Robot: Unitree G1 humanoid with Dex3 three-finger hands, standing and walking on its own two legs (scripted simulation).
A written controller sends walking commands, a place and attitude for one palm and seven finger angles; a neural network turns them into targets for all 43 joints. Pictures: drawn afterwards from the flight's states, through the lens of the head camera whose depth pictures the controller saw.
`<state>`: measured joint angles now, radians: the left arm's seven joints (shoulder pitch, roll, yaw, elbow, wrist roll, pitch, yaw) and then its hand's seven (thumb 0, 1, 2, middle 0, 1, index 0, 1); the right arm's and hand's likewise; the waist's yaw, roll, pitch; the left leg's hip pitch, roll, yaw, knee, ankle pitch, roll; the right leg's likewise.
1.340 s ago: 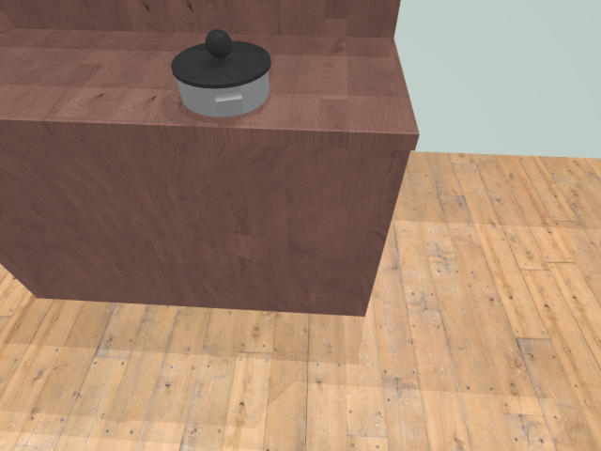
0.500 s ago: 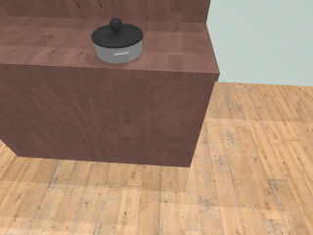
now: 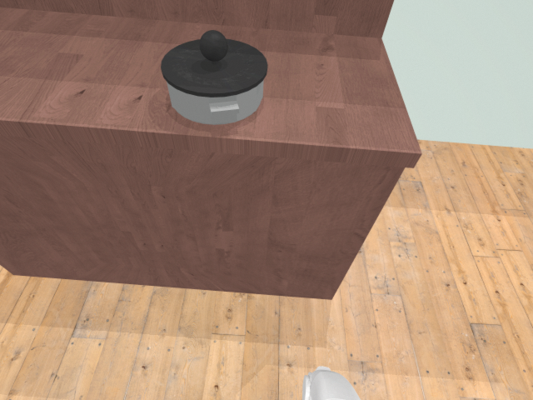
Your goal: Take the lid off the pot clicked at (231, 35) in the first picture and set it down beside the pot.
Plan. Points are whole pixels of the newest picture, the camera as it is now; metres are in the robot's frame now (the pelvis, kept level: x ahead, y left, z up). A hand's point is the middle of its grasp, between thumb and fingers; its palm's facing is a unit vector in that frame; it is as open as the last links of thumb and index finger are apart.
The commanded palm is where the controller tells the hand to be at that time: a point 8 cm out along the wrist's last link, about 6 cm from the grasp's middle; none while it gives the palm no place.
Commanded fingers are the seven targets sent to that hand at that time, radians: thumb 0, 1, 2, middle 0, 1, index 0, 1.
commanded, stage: take the last steps up to it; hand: left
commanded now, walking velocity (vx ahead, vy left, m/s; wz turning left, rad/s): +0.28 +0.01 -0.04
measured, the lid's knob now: (213, 46) +0.69 +0.14 +0.17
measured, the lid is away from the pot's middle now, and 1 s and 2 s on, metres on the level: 0.00 0.00 0.00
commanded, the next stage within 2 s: come to a stop and stand still in 0.24 s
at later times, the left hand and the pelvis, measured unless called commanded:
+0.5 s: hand (166, 355) +0.22 +0.19 -0.17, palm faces +0.03 -0.97 -0.23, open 7.2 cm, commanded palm none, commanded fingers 0.00 0.90 0.90 -0.20 -0.30 -0.20 -0.30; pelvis +0.19 +0.00 +0.00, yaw -1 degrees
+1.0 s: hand (150, 359) +0.21 +0.22 -0.18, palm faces +0.00 -0.96 -0.27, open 7.4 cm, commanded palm none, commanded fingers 0.00 0.90 0.90 -0.20 -0.30 -0.20 -0.30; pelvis +0.15 +0.01 -0.02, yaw -2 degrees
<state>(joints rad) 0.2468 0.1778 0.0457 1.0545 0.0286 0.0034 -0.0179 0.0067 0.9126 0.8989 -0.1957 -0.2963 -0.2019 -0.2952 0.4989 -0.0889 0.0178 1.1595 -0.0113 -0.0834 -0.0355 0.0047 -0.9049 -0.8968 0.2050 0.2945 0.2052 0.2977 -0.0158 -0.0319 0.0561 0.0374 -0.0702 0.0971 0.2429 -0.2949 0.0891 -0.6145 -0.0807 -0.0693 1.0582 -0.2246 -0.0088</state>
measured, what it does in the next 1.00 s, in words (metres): walks ahead: right foot, then left foot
